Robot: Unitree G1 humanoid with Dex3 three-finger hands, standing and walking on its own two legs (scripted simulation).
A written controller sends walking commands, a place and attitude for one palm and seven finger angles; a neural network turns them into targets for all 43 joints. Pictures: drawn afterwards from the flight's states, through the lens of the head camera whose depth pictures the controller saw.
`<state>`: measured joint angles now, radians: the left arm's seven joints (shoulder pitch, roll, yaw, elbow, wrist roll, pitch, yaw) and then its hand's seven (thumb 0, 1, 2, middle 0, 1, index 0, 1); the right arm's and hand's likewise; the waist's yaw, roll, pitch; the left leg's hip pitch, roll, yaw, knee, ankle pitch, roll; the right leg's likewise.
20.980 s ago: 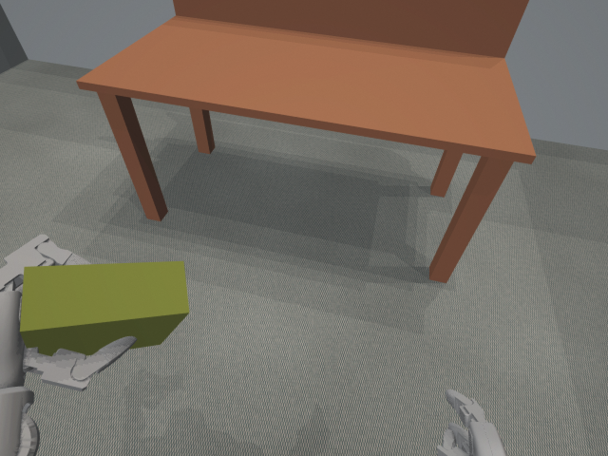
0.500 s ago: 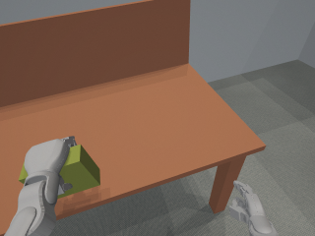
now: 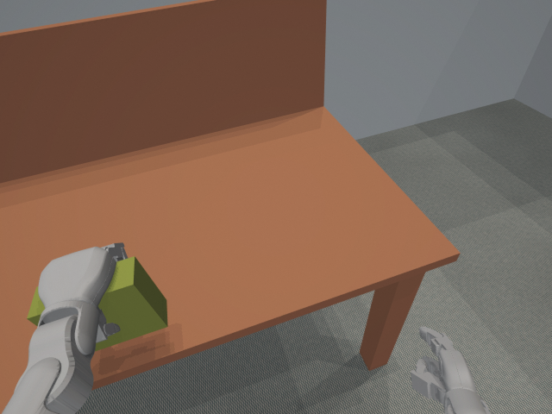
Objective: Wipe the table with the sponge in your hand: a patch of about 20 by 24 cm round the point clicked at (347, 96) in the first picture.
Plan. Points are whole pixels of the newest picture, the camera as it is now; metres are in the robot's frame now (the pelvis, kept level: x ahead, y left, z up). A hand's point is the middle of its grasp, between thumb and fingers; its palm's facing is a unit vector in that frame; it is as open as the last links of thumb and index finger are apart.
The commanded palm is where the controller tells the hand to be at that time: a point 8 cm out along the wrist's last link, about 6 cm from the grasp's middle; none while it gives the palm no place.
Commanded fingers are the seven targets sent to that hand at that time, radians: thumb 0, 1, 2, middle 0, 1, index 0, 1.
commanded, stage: move the sponge above the wiping area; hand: left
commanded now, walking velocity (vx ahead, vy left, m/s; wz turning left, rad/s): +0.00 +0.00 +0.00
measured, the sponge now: (112, 314) +0.22 +0.30 +0.02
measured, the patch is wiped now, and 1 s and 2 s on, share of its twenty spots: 0.00 0.00 0.00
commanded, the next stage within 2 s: lower the sponge onto the table in 1.74 s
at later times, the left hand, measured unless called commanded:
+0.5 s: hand (108, 292) +0.24 +0.31 +0.05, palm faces -0.02 -0.08 -1.00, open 9.5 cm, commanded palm +0.22 +0.30 +0.11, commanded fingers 0.00 0.10 1.30 -1.20 -1.60 -1.20 -1.60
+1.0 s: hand (116, 288) +0.26 +0.31 +0.03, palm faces -0.05 -0.08 -1.00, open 9.5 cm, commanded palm +0.24 +0.31 +0.09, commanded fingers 0.00 0.10 1.30 -1.20 -1.60 -1.20 -1.60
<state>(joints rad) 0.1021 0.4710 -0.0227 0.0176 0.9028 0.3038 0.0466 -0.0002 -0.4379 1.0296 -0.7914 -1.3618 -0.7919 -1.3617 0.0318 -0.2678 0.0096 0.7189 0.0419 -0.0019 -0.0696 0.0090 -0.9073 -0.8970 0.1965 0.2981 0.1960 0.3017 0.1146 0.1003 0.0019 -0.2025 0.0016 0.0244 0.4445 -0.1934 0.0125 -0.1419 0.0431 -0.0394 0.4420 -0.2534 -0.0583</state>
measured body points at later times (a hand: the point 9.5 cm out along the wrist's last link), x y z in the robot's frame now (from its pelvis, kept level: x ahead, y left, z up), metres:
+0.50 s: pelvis +0.00 +0.01 +0.00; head -0.01 -0.03 +0.45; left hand +0.24 +0.31 +0.11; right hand +0.24 -0.19 -0.08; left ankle +0.03 +0.11 -0.74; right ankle -0.01 -0.08 -0.74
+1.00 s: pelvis +0.00 +0.01 +0.00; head +0.00 -0.02 +0.45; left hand +0.26 +0.31 +0.09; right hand +0.22 -0.22 -0.10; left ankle +0.03 +0.11 -0.74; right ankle -0.01 -0.08 -0.74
